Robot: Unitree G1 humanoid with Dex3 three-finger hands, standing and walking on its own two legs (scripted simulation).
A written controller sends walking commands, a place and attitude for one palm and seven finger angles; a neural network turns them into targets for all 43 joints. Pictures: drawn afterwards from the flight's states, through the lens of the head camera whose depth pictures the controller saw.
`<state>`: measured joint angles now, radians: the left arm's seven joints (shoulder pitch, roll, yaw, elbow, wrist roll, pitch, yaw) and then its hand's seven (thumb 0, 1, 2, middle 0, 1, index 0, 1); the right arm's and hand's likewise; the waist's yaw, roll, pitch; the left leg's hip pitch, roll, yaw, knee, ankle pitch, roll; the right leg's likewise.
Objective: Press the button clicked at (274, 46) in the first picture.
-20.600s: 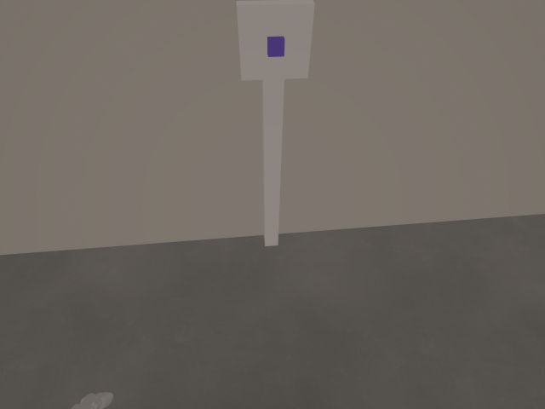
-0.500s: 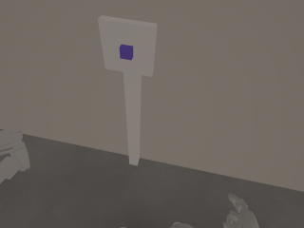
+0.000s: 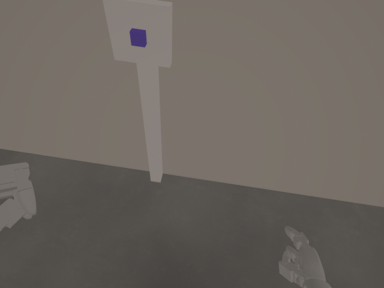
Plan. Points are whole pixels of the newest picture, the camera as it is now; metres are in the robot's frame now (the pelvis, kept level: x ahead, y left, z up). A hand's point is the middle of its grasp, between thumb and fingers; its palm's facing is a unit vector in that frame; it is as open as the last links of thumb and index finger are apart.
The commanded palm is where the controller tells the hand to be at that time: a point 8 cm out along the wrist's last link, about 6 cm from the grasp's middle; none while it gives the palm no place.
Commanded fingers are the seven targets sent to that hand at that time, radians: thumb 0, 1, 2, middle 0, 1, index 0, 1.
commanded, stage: stop stepping back and stand still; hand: left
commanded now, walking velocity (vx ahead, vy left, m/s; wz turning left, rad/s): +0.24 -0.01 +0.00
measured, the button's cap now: (138, 37) +0.73 +0.20 +0.13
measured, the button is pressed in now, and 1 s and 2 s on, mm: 0 0 0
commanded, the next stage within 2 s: none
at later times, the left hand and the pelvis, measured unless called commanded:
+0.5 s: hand out of the picture +0.03 +0.23 +0.17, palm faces +0.41 -0.83 -0.37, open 3.1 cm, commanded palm -0.04 +0.28 +0.17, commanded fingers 0.00 0.90 0.90 -1.30 -1.50 -1.30 -1.50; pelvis -0.16 -0.01 -0.01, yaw +1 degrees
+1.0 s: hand out of the picture -0.01 +0.22 +0.18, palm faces +0.46 -0.79 -0.40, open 3.1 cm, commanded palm -0.07 +0.27 +0.17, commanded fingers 0.00 0.90 0.90 -1.30 -1.50 -1.30 -1.50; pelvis -0.18 -0.02 -0.02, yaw +4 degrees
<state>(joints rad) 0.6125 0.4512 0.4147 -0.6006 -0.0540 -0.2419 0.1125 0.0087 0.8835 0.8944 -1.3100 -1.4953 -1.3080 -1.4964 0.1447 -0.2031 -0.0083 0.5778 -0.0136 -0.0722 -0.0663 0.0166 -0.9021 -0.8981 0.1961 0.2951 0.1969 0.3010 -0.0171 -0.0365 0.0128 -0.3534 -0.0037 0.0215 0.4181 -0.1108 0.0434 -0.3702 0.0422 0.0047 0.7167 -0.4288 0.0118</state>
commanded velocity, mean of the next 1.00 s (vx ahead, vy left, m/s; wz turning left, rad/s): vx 0.23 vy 0.01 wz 0.00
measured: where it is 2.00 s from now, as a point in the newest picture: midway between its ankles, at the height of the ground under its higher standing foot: outside the picture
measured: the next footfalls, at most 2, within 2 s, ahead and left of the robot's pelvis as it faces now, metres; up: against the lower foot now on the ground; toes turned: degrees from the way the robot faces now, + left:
right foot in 0.16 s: -0.01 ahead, -0.13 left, +0.00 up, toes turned -2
left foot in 0.44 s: -0.13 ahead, +0.12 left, +0.00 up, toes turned +3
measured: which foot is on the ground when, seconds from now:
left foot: down 0.00-0.16, up 0.18-0.42, down 0.44-0.70, up 0.72-0.94, down 0.96-1.00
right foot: up 0.00-0.14, down 0.16-0.42, up 0.44-0.70, down 0.72-1.00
